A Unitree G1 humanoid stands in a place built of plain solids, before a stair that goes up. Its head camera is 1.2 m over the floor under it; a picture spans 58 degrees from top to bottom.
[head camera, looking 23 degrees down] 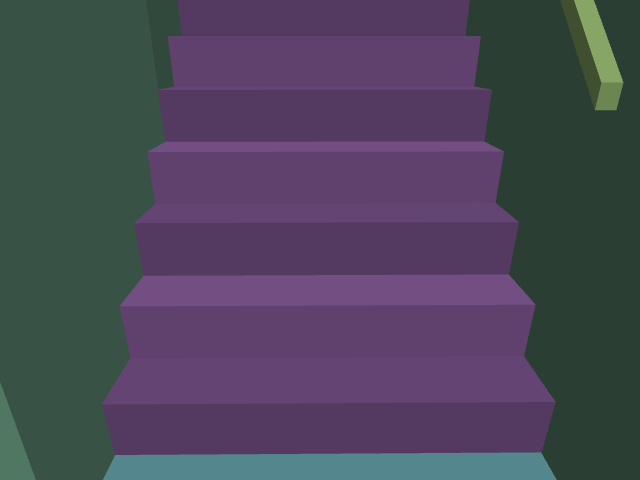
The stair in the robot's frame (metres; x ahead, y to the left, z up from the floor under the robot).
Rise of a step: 0.21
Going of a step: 0.22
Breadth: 1.40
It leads straight ahead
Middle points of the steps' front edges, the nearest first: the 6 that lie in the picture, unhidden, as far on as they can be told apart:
1.03 -0.03 0.22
1.25 -0.03 0.43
1.47 -0.03 0.64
1.70 -0.02 0.86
1.92 -0.02 1.07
2.14 -0.02 1.28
